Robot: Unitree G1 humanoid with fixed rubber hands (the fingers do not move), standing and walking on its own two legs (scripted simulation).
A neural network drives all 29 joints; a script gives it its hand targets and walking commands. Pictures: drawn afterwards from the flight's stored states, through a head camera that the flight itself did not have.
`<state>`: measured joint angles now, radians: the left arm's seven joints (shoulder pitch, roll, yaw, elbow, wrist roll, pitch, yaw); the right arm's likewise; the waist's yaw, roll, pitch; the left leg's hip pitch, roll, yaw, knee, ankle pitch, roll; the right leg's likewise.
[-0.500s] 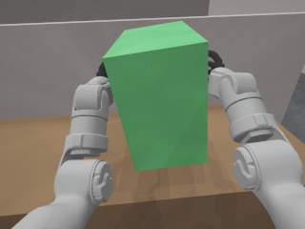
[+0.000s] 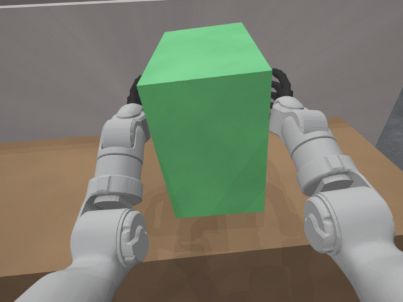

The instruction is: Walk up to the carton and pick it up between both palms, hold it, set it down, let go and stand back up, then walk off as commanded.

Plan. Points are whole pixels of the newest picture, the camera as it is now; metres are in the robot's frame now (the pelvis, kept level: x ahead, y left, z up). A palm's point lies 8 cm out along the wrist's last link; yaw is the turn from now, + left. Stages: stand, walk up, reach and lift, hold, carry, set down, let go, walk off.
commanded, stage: set down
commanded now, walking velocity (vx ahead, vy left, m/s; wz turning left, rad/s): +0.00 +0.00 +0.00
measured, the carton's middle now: (210, 114) +0.46 +0.01 +0.23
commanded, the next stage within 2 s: none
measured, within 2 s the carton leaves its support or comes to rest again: neither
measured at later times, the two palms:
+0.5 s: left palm (136, 127) +0.41 +0.16 +0.23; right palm (270, 127) +0.41 -0.11 +0.22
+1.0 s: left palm (140, 136) +0.42 +0.16 +0.20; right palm (268, 139) +0.41 -0.11 +0.19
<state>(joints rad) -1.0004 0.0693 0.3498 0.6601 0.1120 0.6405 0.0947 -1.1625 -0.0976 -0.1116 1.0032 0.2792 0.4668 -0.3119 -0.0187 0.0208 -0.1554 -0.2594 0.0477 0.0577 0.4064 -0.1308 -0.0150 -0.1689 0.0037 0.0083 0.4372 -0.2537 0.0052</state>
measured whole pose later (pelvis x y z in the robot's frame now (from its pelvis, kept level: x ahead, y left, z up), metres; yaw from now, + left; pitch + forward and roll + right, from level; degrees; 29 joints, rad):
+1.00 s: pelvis +0.00 +0.00 +0.00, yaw +0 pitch +0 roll +0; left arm -0.96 0.08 0.33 0.84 0.12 0.40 0.05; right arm -0.98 -0.03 -0.11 1.00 0.23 0.26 -0.31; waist -0.02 -0.04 -0.10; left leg -0.26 0.05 0.06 0.40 -0.13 -0.02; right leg -0.16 0.00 0.01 0.41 -0.24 0.01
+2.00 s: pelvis +0.02 +0.00 +0.00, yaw +0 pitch +1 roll +0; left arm -0.92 0.08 0.30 1.00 0.12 0.23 0.03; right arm -0.85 0.02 -0.17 1.00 0.11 0.16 -0.30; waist -0.02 -0.05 -0.08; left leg -0.26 0.05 0.06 0.39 -0.15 -0.02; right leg -0.16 0.00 0.01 0.40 -0.26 0.01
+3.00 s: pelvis +0.01 +0.00 +0.00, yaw +0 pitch +1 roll +0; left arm -0.89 0.08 0.37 1.03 0.24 0.10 -0.06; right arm -0.82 0.15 -0.47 0.99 -0.17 0.01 -0.25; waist -0.02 -0.06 -0.06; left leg -0.26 0.05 0.06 0.39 -0.14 -0.02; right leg -0.16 0.00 0.01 0.40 -0.25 0.01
